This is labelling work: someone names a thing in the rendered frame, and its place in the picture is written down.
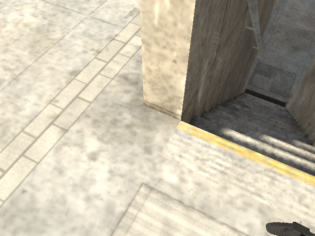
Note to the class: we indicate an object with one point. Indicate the stairs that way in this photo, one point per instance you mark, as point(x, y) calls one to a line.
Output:
point(261, 126)

